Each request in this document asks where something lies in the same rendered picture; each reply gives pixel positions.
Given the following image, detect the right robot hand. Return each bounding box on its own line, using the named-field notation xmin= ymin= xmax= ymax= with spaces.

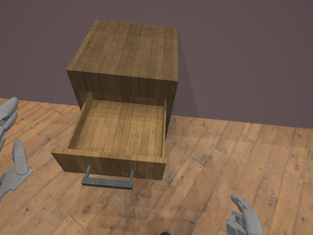
xmin=226 ymin=194 xmax=264 ymax=235

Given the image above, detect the left robot hand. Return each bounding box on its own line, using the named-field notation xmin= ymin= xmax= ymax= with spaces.
xmin=0 ymin=97 xmax=33 ymax=201

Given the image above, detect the drawer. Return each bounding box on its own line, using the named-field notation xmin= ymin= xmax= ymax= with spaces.
xmin=51 ymin=92 xmax=167 ymax=181

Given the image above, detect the cabinet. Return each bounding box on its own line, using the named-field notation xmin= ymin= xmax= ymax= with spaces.
xmin=66 ymin=19 xmax=178 ymax=139

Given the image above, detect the handle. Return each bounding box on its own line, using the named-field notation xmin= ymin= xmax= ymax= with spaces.
xmin=81 ymin=165 xmax=134 ymax=190

